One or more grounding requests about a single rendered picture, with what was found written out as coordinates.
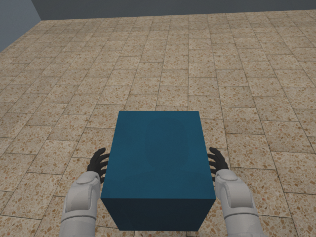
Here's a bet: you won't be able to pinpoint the carton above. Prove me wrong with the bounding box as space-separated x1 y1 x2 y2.
100 111 216 232

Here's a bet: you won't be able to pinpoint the robot left forearm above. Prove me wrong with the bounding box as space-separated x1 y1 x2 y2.
59 171 101 237

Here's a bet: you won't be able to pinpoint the robot left hand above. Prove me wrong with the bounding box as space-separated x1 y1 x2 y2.
87 148 110 184

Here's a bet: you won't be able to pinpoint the robot right forearm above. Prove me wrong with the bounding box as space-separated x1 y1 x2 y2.
215 169 268 237

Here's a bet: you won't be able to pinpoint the robot right hand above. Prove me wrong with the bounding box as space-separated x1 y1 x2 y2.
207 147 229 182

